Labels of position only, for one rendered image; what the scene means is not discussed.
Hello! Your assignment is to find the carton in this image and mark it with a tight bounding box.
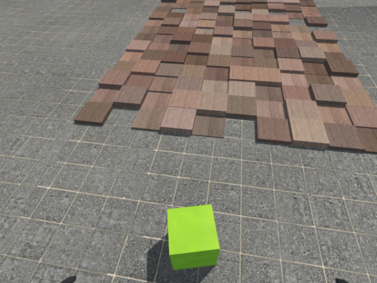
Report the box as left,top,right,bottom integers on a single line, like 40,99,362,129
167,205,220,270

